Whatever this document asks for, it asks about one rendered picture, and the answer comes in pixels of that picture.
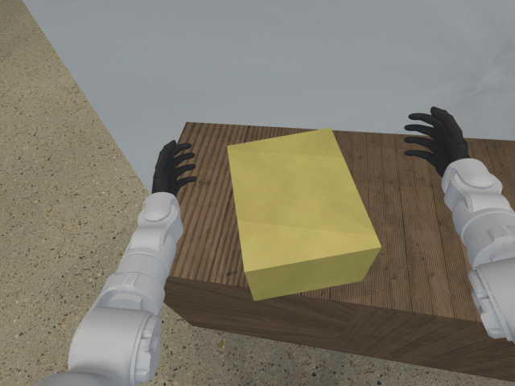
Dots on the pedestal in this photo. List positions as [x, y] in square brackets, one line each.
[414, 304]

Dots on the left robot forearm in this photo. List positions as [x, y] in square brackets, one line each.
[139, 281]

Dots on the robot left upper arm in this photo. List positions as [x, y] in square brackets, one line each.
[114, 347]

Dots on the robot right upper arm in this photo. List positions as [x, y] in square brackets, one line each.
[494, 297]

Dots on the left robot hand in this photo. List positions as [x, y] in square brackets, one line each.
[165, 174]

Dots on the carton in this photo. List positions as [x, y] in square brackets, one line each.
[301, 221]

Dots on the right robot forearm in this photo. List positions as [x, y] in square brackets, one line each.
[482, 216]

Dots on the right robot hand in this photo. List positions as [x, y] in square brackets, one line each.
[448, 145]

